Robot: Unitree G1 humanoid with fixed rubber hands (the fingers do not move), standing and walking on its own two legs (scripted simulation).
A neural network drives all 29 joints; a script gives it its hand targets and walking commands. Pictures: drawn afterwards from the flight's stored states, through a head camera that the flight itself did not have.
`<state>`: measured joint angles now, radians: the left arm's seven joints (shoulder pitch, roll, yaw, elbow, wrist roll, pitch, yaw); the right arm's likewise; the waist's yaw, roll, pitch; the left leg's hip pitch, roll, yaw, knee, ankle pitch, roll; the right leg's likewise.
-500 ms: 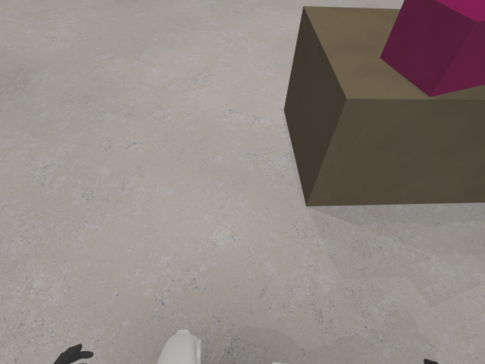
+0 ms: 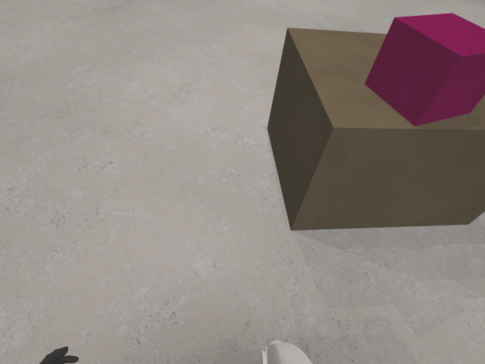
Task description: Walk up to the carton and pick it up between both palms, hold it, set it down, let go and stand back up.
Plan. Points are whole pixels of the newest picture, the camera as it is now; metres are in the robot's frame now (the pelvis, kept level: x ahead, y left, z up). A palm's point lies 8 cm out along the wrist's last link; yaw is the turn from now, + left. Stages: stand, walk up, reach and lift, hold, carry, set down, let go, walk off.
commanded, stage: walk up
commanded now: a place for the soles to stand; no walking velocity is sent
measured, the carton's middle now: (434, 67) +1.04 -0.68 +0.01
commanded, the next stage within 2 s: none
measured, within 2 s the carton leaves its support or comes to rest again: neither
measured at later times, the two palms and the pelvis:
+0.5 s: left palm (108, 354) +0.17 +0.22 -0.12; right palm out of the picture +0.15 -0.41 -0.08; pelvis +0.08 -0.08 -0.02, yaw +1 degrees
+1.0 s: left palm (165, 323) +0.22 +0.14 -0.12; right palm out of the picture +0.21 -0.50 -0.10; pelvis +0.14 -0.17 -0.02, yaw +2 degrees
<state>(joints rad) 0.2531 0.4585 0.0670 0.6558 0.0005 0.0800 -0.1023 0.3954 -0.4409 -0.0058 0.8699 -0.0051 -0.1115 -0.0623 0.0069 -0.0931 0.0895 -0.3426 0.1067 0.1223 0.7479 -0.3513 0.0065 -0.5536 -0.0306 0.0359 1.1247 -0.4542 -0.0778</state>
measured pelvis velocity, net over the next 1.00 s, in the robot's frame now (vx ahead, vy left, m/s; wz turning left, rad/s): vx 0.14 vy -0.17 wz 0.03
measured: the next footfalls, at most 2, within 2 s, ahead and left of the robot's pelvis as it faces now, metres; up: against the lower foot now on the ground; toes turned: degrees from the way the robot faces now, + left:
right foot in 0.14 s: +0.13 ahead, -0.17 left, +0.00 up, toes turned -1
left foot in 0.40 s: +0.19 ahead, +0.05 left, +0.00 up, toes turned +9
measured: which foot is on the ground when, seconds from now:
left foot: down 0.00-0.12, up 0.14-0.38, down 0.40-0.76, up 0.78-1.00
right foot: up 0.00-0.12, down 0.14-0.44, up 0.46-0.76, down 0.78-1.00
